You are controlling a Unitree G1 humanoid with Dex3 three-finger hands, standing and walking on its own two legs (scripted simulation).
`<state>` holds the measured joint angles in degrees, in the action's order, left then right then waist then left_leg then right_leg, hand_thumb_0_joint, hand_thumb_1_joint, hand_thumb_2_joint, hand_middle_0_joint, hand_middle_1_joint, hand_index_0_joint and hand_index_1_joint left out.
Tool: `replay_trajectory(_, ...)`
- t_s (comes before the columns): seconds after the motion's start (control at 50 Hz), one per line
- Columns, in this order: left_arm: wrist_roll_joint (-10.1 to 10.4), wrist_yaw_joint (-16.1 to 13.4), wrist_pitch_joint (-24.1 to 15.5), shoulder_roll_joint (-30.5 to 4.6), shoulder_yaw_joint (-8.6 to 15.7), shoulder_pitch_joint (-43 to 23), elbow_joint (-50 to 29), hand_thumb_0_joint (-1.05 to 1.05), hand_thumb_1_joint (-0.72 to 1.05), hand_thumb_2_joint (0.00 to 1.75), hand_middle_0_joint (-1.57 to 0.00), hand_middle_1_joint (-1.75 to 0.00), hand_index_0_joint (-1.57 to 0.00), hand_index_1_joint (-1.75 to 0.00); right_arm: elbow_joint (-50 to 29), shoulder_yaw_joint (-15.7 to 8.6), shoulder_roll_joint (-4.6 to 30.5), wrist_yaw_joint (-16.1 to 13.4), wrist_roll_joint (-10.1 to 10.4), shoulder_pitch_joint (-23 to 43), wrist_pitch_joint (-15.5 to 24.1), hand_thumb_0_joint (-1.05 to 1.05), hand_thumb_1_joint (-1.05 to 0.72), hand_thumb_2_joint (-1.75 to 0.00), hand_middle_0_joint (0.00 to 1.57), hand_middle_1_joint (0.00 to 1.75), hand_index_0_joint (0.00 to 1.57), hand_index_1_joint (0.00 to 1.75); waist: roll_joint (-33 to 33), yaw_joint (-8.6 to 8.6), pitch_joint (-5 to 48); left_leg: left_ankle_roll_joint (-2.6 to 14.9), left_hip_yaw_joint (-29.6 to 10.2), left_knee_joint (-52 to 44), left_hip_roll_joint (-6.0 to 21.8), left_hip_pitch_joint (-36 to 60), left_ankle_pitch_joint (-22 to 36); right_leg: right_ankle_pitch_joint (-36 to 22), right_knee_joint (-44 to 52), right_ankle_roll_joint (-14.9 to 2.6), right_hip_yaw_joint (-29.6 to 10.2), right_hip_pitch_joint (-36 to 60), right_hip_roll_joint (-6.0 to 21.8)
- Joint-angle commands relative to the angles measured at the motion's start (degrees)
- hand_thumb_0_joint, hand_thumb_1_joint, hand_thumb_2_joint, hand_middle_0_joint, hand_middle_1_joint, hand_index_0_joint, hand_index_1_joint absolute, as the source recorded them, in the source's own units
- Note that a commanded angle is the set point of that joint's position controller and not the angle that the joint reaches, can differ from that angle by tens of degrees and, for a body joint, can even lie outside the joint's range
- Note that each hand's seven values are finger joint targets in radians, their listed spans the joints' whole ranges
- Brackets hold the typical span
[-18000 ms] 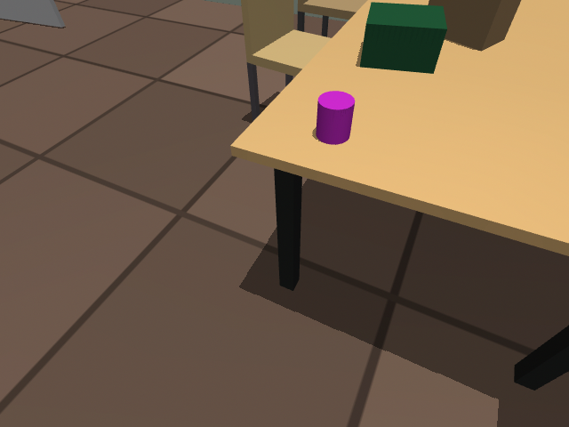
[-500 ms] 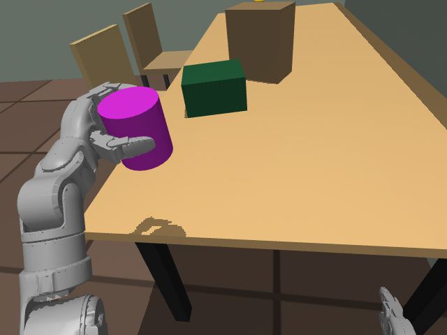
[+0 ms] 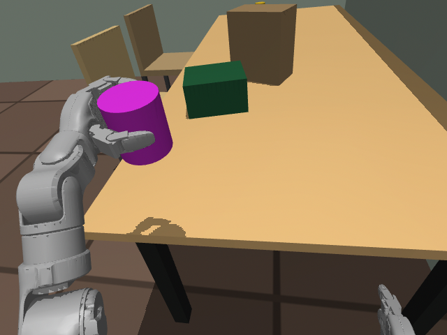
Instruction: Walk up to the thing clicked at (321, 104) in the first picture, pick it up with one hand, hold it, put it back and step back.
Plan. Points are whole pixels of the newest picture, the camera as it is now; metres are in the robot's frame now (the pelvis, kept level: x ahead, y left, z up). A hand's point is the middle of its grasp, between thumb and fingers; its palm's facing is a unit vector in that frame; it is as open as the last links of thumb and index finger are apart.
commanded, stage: hold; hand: left
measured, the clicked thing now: (138, 123) +0.35 +0.14 +0.29
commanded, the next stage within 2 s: crouch in 0.02 s
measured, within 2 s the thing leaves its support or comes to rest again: neither
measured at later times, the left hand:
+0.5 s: hand (143, 131) +0.39 +0.16 +0.24, palm faces +0.09 -1.00 +0.03, open 11.6 cm
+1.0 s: hand (153, 137) +0.46 +0.17 +0.19, palm faces +0.12 -0.99 +0.00, open 11.6 cm
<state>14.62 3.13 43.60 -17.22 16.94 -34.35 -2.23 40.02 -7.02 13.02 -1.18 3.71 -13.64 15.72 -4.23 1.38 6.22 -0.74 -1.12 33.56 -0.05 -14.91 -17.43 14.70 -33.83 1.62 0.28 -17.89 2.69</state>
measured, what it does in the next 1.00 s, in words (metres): stands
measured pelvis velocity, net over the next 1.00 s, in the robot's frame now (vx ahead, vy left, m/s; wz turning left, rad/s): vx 0.01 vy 0.00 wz -0.02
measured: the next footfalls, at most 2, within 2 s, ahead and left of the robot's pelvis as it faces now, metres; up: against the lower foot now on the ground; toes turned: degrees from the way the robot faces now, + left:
none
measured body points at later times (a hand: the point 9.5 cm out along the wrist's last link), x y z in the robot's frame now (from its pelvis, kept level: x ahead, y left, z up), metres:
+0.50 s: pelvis -0.01 +0.00 +0.00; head -0.03 -0.02 +0.45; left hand +0.38 +0.21 +0.24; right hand +0.15 -0.25 -0.08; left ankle +0.01 +0.13 -0.73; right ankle +0.04 -0.14 -0.73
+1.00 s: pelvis +0.01 +0.00 +0.00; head +0.02 -0.02 +0.45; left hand +0.45 +0.22 +0.19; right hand +0.15 -0.27 -0.08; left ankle +0.01 +0.13 -0.73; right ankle +0.04 -0.14 -0.73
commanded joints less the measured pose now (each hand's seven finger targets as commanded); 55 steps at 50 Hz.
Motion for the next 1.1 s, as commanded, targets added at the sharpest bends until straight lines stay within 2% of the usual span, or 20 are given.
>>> replay_trajectory(0.0,0.3,-0.4,-4.5,-12.6,4.0,-27.4,-10.0,0.00,-0.12,1.20,-1.22,-1.40,-1.25,-1.40,-9.4,-1.9,6.6,-0.2,0.4,8.5,3.8,0.00,0.53,-0.06,0.05,0.05,0.05,0.05,4.2,0.92,10.4,1.00,1.2,-5.0,-1.2,2.2,8.9,-6.3,5.6,-1.14,3.2,3.8,-2.4)
replay_trajectory(0.04,0.4,-0.1,-4.2,-13.4,4.8,-27.7,-10.4,0.00,-0.15,1.20,-1.24,-1.41,-1.27,-1.42,-10.4,-1.7,6.5,-0.1,0.5,7.4,3.6,0.00,0.52,-0.06,0.05,0.05,0.05,0.05,4.3,0.75,11.5,1.11,1.4,-4.7,-1.2,2.7,9.8,-7.0,5.7,-1.10,3.1,4.1,-2.4)
replay_trajectory(0.1,0.4,0.1,-3.3,-10.6,2.6,-27.6,-9.2,0.00,-0.12,1.24,-1.22,-1.44,-1.24,-1.45,-10.8,-1.3,6.2,0.3,0.5,8.2,3.3,0.00,0.51,-0.07,0.05,0.05,0.05,0.05,3.9,0.51,10.1,1.09,1.7,-4.8,-1.1,2.5,10.0,-7.4,5.8,-1.19,2.9,3.6,-2.4)
replay_trajectory(0.26,-0.2,-0.5,-4.7,-10.4,1.7,-29.0,-1.7,0.00,-0.11,1.17,-1.22,-1.39,-1.26,-1.37,-8.9,-0.6,6.1,0.1,0.2,7.7,3.8,0.00,0.55,-0.05,0.05,0.05,0.05,0.05,6.7,-0.82,6.9,1.58,1.7,-6.4,-1.2,0.4,2.9,-1.7,7.2,-0.84,2.6,1.3,-2.3)
replay_trajectory(0.36,-1.1,-1.3,-10.9,-12.4,2.4,-34.1,3.9,0.00,-0.14,1.16,-1.19,-1.37,-1.23,-1.35,-8.5,-0.4,6.5,-0.9,-0.6,6.9,5.3,0.00,0.56,-0.05,0.05,0.05,0.05,0.05,7.5,-1.68,9.1,1.67,1.7,-5.7,-1.3,0.6,3.7,-2.9,6.7,-0.66,2.3,1.5,-2.1)
replay_trajectory(0.42,-2.3,-1.5,-15.5,-11.7,0.6,-35.8,7.2,0.00,-0.11,1.17,-1.18,-1.35,-1.22,-1.34,-8.2,0.4,5.4,-1.2,-0.8,7.2,6.4,0.00,0.56,-0.05,0.05,0.05,0.05,0.05,4.2,-1.74,10.1,1.24,1.2,-5.8,-1.0,0.5,3.2,-2.9,5.7,-1.05,2.4,0.4,-2.2)
replay_trajectory(0.44,-2.4,-1.5,-17.2,-13.3,1.8,-36.7,8.0,0.00,-0.10,1.16,-1.18,-1.35,-1.22,-1.34,-9.5,0.1,6.0,-1.4,-0.9,6.9,6.7,0.00,0.56,-0.05,0.05,0.05,0.05,0.05,5.4,-1.52,12.3,1.36,1.2,-5.4,-1.0,0.7,3.7,-3.4,5.8,-0.86,2.2,1.6,-2.1)
replay_trajectory(0.5,-2.9,-1.1,-21.1,-13.3,1.1,-37.5,11.5,0.00,-0.07,1.17,-1.18,-1.35,-1.22,-1.34,-8.2,1.0,5.2,-1.6,-1.0,6.7,6.9,0.00,0.56,-0.05,0.05,0.05,0.05,0.05,3.1,-1.96,12.9,1.12,1.3,-4.9,-0.8,0.4,5.2,-4.6,5.3,-1.14,2.1,1.4,-2.3)
replay_trajectory(0.54,-3.4,-1.1,-23.6,-15.1,1.8,-39.0,13.5,0.00,-0.03,1.18,-1.18,-1.35,-1.22,-1.34,-9.0,-0.3,7.1,-2.2,-1.3,7.6,7.3,0.00,0.57,-0.05,0.05,0.05,0.05,0.05,4.1,-2.63,14.9,1.28,1.5,-4.5,-0.9,0.5,5.3,-4.9,5.5,-0.97,1.7,2.1,-2.1)
replay_trajectory(0.6,-3.7,-1.0,-26.8,-14.5,1.1,-38.6,18.4,0.00,-0.02,1.19,-1.20,-1.37,-1.24,-1.35,-6.5,0.3,6.6,-2.4,-1.3,8.1,7.4,0.00,0.56,-0.05,0.05,0.05,0.05,0.05,2.5,-2.54,12.6,1.11,1.2,-5.1,-0.6,-0.6,4.1,-4.1,5.3,-1.25,1.7,0.4,-2.4)
replay_trajectory(0.64,-4.1,-1.0,-29.3,-16.2,1.6,-39.9,19.3,0.00,-0.01,1.17,-1.19,-1.35,-1.23,-1.34,-7.3,0.0,7.3,-2.5,-1.4,8.8,7.7,0.00,0.56,-0.05,0.05,0.05,0.05,0.05,2.8,-2.42,14.5,0.92,0.7,-5.0,-0.2,0.1,4.9,-4.7,4.8,-1.29,1.9,0.7,-2.7)
replay_trajectory(0.66,-4.2,-0.7,-30.3,-14.9,0.5,-40.1,20.2,0.00,-0.02,1.17,-1.20,-1.36,-1.24,-1.34,-5.9,1.1,5.6,-2.4,-1.4,7.9,7.5,0.00,0.56,-0.05,0.05,0.05,0.05,0.05,1.5,-2.93,15.3,0.99,1.1,-4.6,-0.4,0.1,5.7,-5.6,4.8,-1.35,1.8,1.1,-2.5)
replay_trajectory(0.68,-4.1,-0.8,-31.1,-16.3,1.9,-39.5,23.0,0.00,-0.06,1.17,-1.20,-1.36,-1.24,-1.35,-5.8,0.8,6.4,-2.5,-1.5,7.3,7.4,0.00,0.56,-0.05,0.05,0.05,0.05,0.05,3.6,-3.04,15.1,1.18,1.1,-4.4,-0.3,-0.4,6.3,-6.0,4.7,-1.29,1.8,1.4,-2.7)
replay_trajectory(0.72,-4.2,-0.6,-33.0,-16.6,1.6,-39.9,24.3,0.00,-0.05,1.16,-1.19,-1.35,-1.23,-1.33,-6.6,-0.3,7.9,-2.7,-1.6,8.1,7.5,0.00,0.56,-0.05,0.05,0.05,0.05,0.05,3.9,-3.38,16.1,1.34,1.5,-4.2,-0.6,-1.1,7.2,-7.0,4.9,-1.23,1.5,2.4,-2.6)
replay_trajectory(0.76,-4.2,-0.4,-34.3,-15.7,1.5,-38.3,27.5,0.00,-0.03,1.17,-1.18,-1.35,-1.22,-1.33,-4.6,0.8,6.4,-2.6,-1.6,7.2,6.9,0.00,0.56,-0.05,0.05,0.05,0.05,0.05,4.0,-3.34,14.4,1.36,1.8,-4.0,-0.5,-1.4,7.8,-7.5,4.8,-1.27,1.5,1.6,-2.7)
replay_trajectory(0.94,-4.6,0.2,-40.6,-18.1,2.3,-39.4,29.2,0.00,-0.05,1.17,-1.18,-1.34,-1.22,-1.33,-6.5,-0.2,7.8,-2.8,-1.5,7.6,4.9,0.00,0.55,-0.05,0.05,0.05,0.05,0.05,3.8,-3.73,19.3,1.55,2.1,-3.3,-0.6,0.3,13.4,-13.3,4.6,-1.20,1.1,4.1,-2.5)
replay_trajectory(0.98,-4.6,0.6,-41.6,-16.7,1.4,-39.5,29.4,0.00,-0.03,1.17,-1.18,-1.33,-1.21,-1.33,-6.6,1.4,5.8,-2.7,-1.4,6.7,4.1,0.00,0.55,-0.05,0.05,0.05,0.05,0.05,3.7,-3.57,18.8,1.59,2.2,-3.4,-0.7,-0.1,14.6,-14.7,4.4,-1.19,1.3,4.9,-2.5)
replay_trajectory(1.0,-4.4,0.6,-41.9,-17.9,2.7,-38.0,30.9,0.00,-0.02,1.18,-1.18,-1.34,-1.21,-1.33,-9.0,0.3,7.8,-2.9,-1.4,8.2,4.0,0.00,0.55,-0.05,0.05,0.05,0.05,0.05,4.1,-4.16,19.9,1.57,2.2,-3.2,-0.4,1.0,15.5,-15.5,4.3,-1.20,1.2,4.8,-2.5)
replay_trajectory(1.02,-4.7,0.7,-42.1,-16.2,1.0,-38.7,30.0,0.00,-0.02,1.18,-1.19,-1.34,-1.22,-1.33,-6.5,1.4,5.8,-2.8,-1.5,6.4,3.3,0.00,0.55,-0.05,0.05,0.05,0.05,0.05,2.8,-3.94,19.2,1.46,2.2,-3.3,-0.5,0.9,16.0,-16.1,4.5,-1.31,1.3,4.4,-2.5)
replay_trajectory(1.08,-4.6,0.6,-42.8,-17.8,2.4,-37.3,31.1,0.00,-0.03,1.17,-1.16,-1.32,-1.20,-1.31,-7.9,0.0,7.7,-2.9,-1.5,6.1,2.3,0.00,0.55,-0.05,0.05,0.05,0.05,0.05,2.3,-4.25,19.3,1.15,2.1,-3.1,-0.2,2.0,18.7,-18.0,4.1,-1.59,1.5,4.6,-2.7)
